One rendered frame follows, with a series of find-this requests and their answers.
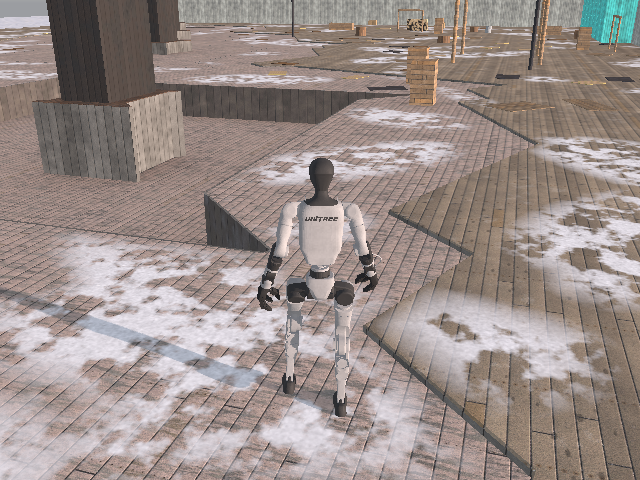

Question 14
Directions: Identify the robot left upper arm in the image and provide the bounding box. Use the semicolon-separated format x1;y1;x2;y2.
273;201;301;258

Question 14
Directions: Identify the robot left hand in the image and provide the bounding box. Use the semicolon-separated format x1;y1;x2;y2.
257;285;280;311

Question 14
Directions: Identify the robot right hand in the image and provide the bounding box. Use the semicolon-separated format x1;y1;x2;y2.
355;273;378;292

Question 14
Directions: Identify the right robot thigh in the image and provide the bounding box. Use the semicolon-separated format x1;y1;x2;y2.
333;280;355;355

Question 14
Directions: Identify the robot right upper arm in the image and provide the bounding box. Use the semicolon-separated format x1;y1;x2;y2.
342;201;369;256

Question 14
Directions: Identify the robot left shin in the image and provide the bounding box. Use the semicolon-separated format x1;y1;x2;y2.
285;315;299;382

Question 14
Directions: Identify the left robot forearm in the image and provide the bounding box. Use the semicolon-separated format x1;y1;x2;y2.
260;242;283;289

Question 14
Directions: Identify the right robot forearm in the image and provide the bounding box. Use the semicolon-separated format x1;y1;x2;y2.
359;241;376;277

